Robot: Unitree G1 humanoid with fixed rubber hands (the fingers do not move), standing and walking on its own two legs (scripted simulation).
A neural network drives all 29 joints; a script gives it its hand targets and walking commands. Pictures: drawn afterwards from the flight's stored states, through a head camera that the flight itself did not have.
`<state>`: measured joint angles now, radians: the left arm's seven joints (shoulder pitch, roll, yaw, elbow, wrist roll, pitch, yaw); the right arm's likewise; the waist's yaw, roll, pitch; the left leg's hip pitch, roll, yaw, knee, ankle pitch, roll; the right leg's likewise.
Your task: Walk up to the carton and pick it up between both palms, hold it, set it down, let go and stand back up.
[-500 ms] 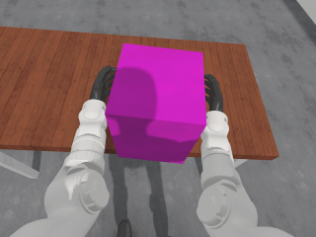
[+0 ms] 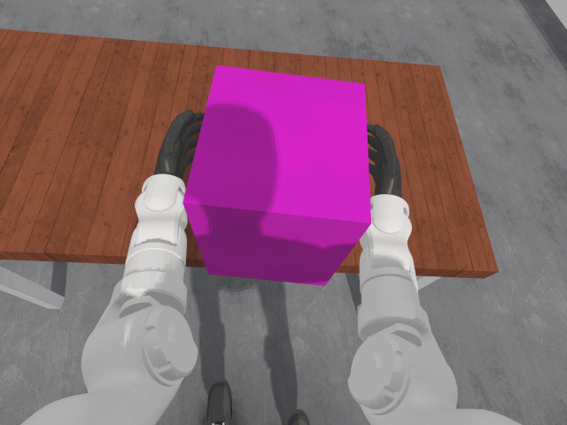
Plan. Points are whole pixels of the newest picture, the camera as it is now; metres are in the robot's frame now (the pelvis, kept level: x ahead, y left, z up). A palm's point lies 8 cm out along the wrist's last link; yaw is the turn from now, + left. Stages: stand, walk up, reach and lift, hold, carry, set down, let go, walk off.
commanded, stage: set down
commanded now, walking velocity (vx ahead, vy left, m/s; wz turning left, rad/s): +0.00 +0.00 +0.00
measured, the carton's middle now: (277, 189) +0.44 +0.00 +0.00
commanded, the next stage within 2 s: none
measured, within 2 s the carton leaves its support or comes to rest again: neither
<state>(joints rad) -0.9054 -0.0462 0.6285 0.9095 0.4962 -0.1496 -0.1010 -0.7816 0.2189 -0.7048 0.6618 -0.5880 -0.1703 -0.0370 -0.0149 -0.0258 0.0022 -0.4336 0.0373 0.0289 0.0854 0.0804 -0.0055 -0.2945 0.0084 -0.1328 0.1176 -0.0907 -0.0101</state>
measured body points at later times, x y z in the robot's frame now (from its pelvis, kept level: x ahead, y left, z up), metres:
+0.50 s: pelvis +0.00 +0.01 -0.01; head +0.13 +0.02 +0.42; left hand +0.50 +0.16 +0.03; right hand +0.46 -0.16 +0.04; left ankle +0.05 +0.12 -0.75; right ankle -0.04 -0.11 -0.75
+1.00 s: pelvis +0.00 +0.02 -0.01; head +0.10 +0.03 +0.43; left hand +0.50 +0.18 +0.09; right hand +0.47 -0.19 +0.09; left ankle +0.05 +0.12 -0.75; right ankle -0.04 -0.11 -0.75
